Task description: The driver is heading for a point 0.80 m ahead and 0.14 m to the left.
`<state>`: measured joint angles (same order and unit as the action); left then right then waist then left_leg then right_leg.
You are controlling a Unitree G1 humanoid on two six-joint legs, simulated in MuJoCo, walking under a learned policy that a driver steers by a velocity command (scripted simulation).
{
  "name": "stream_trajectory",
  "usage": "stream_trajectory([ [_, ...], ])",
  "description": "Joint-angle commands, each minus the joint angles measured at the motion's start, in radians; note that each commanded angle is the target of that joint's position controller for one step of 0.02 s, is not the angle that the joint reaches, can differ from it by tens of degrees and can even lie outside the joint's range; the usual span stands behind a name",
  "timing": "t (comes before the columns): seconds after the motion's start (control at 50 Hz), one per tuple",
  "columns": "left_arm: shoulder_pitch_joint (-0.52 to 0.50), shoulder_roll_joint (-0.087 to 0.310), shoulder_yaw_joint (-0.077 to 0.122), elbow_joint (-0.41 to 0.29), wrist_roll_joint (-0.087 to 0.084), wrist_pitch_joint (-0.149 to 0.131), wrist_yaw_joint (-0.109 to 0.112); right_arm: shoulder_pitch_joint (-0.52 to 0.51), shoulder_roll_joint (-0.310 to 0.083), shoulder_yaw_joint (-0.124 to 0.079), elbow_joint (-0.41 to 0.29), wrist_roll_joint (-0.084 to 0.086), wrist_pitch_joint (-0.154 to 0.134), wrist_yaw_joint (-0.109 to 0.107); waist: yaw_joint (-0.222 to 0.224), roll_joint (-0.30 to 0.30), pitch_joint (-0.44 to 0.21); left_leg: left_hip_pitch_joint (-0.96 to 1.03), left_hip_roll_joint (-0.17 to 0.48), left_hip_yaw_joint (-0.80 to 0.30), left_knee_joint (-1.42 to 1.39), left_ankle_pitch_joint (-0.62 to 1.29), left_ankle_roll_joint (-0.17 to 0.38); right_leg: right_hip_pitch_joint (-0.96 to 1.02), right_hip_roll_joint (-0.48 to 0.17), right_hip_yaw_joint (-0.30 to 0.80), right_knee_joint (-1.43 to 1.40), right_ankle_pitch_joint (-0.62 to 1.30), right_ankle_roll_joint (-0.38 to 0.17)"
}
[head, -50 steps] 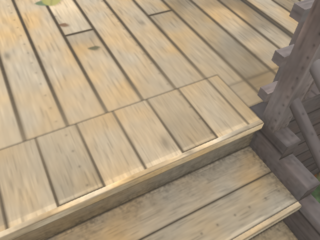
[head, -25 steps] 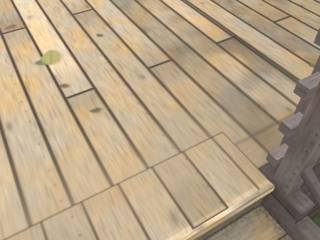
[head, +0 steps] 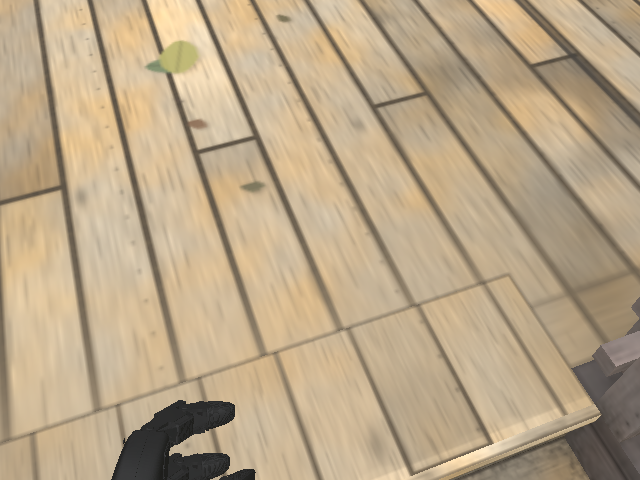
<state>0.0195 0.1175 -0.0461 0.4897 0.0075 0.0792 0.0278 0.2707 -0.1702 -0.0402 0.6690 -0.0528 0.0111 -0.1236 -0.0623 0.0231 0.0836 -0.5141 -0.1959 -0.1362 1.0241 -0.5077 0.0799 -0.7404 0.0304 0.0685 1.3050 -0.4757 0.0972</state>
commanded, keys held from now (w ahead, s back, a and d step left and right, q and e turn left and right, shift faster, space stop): q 0.44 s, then no key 0.56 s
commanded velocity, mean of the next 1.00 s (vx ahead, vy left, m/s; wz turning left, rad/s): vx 0.00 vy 0.00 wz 0.38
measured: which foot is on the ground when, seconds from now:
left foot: down 0.00-0.04, up 0.06-0.44, down 0.46-1.00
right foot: up 0.00-0.02, down 0.04-0.46, up 0.48-0.82, down 0.84-1.00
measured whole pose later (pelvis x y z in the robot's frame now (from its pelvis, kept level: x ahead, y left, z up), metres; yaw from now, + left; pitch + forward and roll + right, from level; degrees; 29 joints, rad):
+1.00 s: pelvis +0.09 -0.01 +0.06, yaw +23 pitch +1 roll +0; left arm 0.28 0.11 0.00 0.73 0.01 -0.01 0.07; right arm 0.31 -0.14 -0.03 0.78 -0.01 0.00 -0.02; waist -0.01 0.04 -0.02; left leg -0.22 -0.07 -0.04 0.45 -0.24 0.04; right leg -0.24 0.03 -0.05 0.45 -0.23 -0.05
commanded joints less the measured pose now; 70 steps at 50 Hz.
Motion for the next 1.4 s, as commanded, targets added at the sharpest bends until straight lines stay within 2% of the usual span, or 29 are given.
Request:
stream_trajectory([
  [0.02,0.071,0.081,0.024,-0.072,-0.065,-0.012,0.012,-0.01,-0.168,-0.055,-0.086,-0.007,0.01,-0.015,0.051,0.084,-0.181,0.073,0.199,-0.404,-0.38,0.409,0.046,0.35,-0.008,-0.051,-0.588,0.044,0.002],
  [0.04,0.183,0.102,0.05,0.012,-0.06,-0.019,0.029,-0.026,-0.154,-0.043,-0.074,-0.005,-0.004,0.013,0.102,0.025,-0.222,0.011,0.168,-0.316,-0.32,0.343,0.036,0.609,0.041,-0.136,-0.759,0.205,-0.015],
  [0.06,0.199,0.146,0.062,0.043,-0.032,-0.046,0.034,0.03,-0.069,-0.037,-0.02,0.002,-0.016,0.046,0.088,-0.166,-0.233,-0.154,0.03,-0.175,0.018,-0.061,-0.005,0.824,-0.077,0.039,-0.788,0.353,-0.059],
  [0.08,0.215,0.217,0.092,-0.016,0.01,-0.053,0.051,-0.026,-0.117,-0.046,-0.089,0.04,-0.024,0.059,0.127,-0.323,-0.299,-0.274,0.023,-0.086,0.269,-0.109,-0.115,0.799,-0.379,0.509,-0.859,0.457,-0.245],
  [0.1,0.16,0.173,0.089,-0.054,0.022,-0.061,0.055,-0.016,-0.155,-0.06,-0.064,0.019,-0.027,0.052,0.095,-0.192,-0.279,-0.284,0.083,-0.068,0.431,-0.073,-0.158,0.708,-0.431,0.564,-0.873,0.395,-0.321],
  [0.14,0.112,0.108,0.062,-0.071,0.039,-0.068,0.045,-0.096,-0.142,-0.058,-0.073,0.007,-0.011,0.072,0.074,-0.108,-0.173,-0.284,0.125,0.002,0.508,0.011,-0.17,0.581,-0.342,0.374,-0.877,0.26,-0.359],
  [0.16,0.097,0.109,0.061,-0.055,0.04,-0.072,0.051,-0.109,-0.114,-0.051,-0.086,0.025,0.0,0.081,0.067,-0.166,-0.119,-0.298,0.125,0.026,0.483,0.046,-0.175,0.527,-0.281,0.255,-0.872,0.241,-0.362],
  [0.2,0.141,0.121,0.066,-0.02,0.037,-0.074,0.058,-0.089,-0.084,-0.044,-0.073,0.027,0.021,0.099,0.055,-0.137,-0.09,-0.263,0.123,0.054,0.429,0.117,-0.17,0.494,-0.225,0.128,-0.828,0.332,-0.358],
  [0.3,0.226,0.192,0.095,-0.001,0.044,-0.098,0.067,-0.147,-0.084,-0.032,-0.116,0.019,0.023,0.113,0.082,-0.171,-0.126,-0.231,0.189,0.069,0.204,0.102,-0.154,0.553,-0.325,0.135,-0.898,0.282,-0.361],
  [0.38,0.144,0.232,0.121,0.011,0.042,-0.103,0.045,-0.129,-0.103,-0.036,-0.117,0.046,0.038,0.125,0.063,-0.213,-0.135,0.101,0.2,0.204,-0.09,0.064,-0.07,0.377,-0.304,-0.033,-0.9,0.185,-0.302],
  [0.42,0.158,0.261,0.131,0.048,0.03,-0.097,0.035,-0.072,-0.096,-0.038,-0.117,0.056,0.041,0.127,0.029,-0.151,-0.115,0.236,0.198,0.214,-0.293,0.102,-0.03,0.315,-0.312,-0.051,-0.878,0.071,-0.27],
  [0.44,0.188,0.248,0.131,0.07,0.028,-0.086,0.026,-0.023,-0.111,-0.046,-0.095,0.055,0.033,0.129,0.022,-0.077,-0.113,0.321,0.163,0.199,-0.398,0.1,-0.02,0.287,-0.277,-0.095,-0.773,0.066,-0.235],
  [0.46,0.23,0.213,0.125,0.095,0.026,-0.072,0.011,0.022,-0.147,-0.053,-0.088,0.039,0.011,0.132,0.006,0.104,-0.094,0.421,0.226,0.023,-0.559,0.187,-0.003,0.179,-0.212,-0.188,-0.514,0.056,-0.178],
  [0.48,0.134,0.147,0.1,0.01,-0.005,-0.065,0.01,0.024,-0.256,-0.076,-0.13,0.037,0.0,0.106,-0.019,0.39,-0.113,0.459,0.46,-0.396,-0.689,0.347,0.109,-0.074,-0.058,-0.209,-0.258,-0.108,-0.088],
  [0.5,0.138,0.161,0.106,0.025,0.014,-0.059,0.025,0.031,-0.243,-0.078,-0.161,0.041,0.002,0.093,-0.039,0.292,-0.196,0.337,0.518,-0.475,-0.766,0.297,0.203,0.044,-0.067,-0.054,-0.079,-0.079,-0.069],
  [0.52,0.142,0.177,0.114,0.046,0.02,-0.056,0.023,-0.04,-0.189,-0.058,-0.172,0.036,0.003,0.086,0.008,0.203,-0.153,0.246,0.479,-0.403,-0.768,0.155,0.222,0.077,-0.082,-0.034,0.022,0.014,-0.055],
  [0.56,0.14,0.192,0.122,0.065,0.03,-0.056,0.014,-0.148,-0.129,-0.035,-0.189,0.031,-0.004,0.084,0.06,0.109,-0.107,0.177,0.38,-0.255,-0.725,0.13,0.18,0.104,-0.089,-0.051,0.086,0.121,-0.055],
  [0.58,0.101,0.188,0.113,0.031,0.033,-0.052,0.005,-0.093,-0.139,-0.037,-0.153,0.035,-0.004,0.071,0.053,0.077,-0.047,0.213,0.333,-0.237,-0.705,0.108,0.183,0.019,-0.083,-0.061,0.037,0.136,-0.058],
  [0.62,0.116,0.162,0.103,0.04,0.027,-0.045,0.003,-0.051,-0.123,-0.032,-0.138,0.026,-0.011,0.061,0.041,0.028,-0.073,0.306,0.341,-0.226,-0.669,0.269,0.188,-0.019,-0.062,-0.064,0.001,0.123,-0.062],
  [0.68,0.212,0.128,0.091,0.109,0.016,-0.047,0.007,-0.063,-0.071,-0.014,-0.139,0.021,-0.031,0.065,0.057,0.037,-0.187,0.33,0.346,-0.151,-0.647,0.452,0.158,0.141,-0.067,-0.072,-0.135,0.142,-0.079],
  [0.76,0.194,0.109,0.084,0.114,-0.012,-0.049,0.026,-0.004,-0.092,-0.02,-0.097,0.013,-0.03,0.074,0.019,0.128,-0.129,0.261,0.344,-0.135,-0.631,0.574,0.155,0.334,-0.023,-0.126,-0.515,0.017,-0.127],
  [0.8,0.28,0.073,0.079,0.157,-0.021,-0.064,0.039,-0.027,-0.081,-0.016,-0.08,0.032,-0.028,0.078,0.066,0.108,-0.149,0.217,0.35,-0.15,-0.624,0.608,0.13,0.518,-0.026,-0.123,-0.763,0.206,-0.153],
  [0.82,0.313,0.066,0.079,0.178,-0.009,-0.072,0.043,-0.019,-0.053,-0.007,-0.058,0.048,-0.032,0.082,0.085,0.075,-0.145,0.179,0.326,-0.139,-0.603,0.557,0.091,0.609,-0.045,-0.095,-0.871,0.303,-0.158],
  [0.86,0.243,0.155,0.088,0.149,0.022,-0.099,0.048,0.063,0.001,-0.003,-0.035,0.063,-0.037,0.099,0.019,-0.165,-0.127,0.06,0.194,-0.005,-0.531,0.231,-0.002,0.655,-0.25,0.156,-0.97,0.384,-0.197],
  [0.88,0.222,0.122,0.084,0.135,0.007,-0.096,0.045,0.053,-0.034,-0.013,-0.019,0.062,-0.027,0.096,0.035,-0.213,-0.132,0.161,0.179,0.048,-0.505,0.187,-0.031,0.523,-0.299,0.209,-1.026,0.244,-0.262],
  [0.92,0.196,0.079,0.07,0.141,-0.003,-0.102,0.04,0.037,-0.036,-0.012,0.012,0.044,-0.022,0.096,0.033,-0.17,-0.08,0.251,0.202,0.033,-0.585,0.28,-0.04,0.45,-0.227,0.16,-1.061,0.068,-0.225],
  [0.96,0.238,0.099,0.077,0.177,-0.002,-0.109,0.048,0.036,-0.041,-0.015,0.043,0.034,-0.023,0.097,0.048,-0.114,-0.074,0.255,0.221,0.012,-0.641,0.38,-0.027,0.509,-0.154,0.07,-1.019,0.213,-0.197],
  [1.08,0.32,0.083,0.079,0.259,-0.002,-0.118,0.044,0.063,-0.032,-0.012,0.122,0.045,-0.037,0.084,0.072,-0.015,-0.106,0.255,0.24,0.011,-0.683,0.46,-0.02,0.638,-0.131,0.015,-0.959,0.464,-0.196],
  [1.4,0.396,0.082,0.049,0.402,0.001,-0.103,0.043,0.11,-0.049,0.01,0.275,0.05,-0.028,0.072,0.076,-0.037,-0.067,0.28,0.242,0.021,-0.703,0.38,-0.014,0.655,-0.122,0.038,-1.006,0.377,-0.199],
])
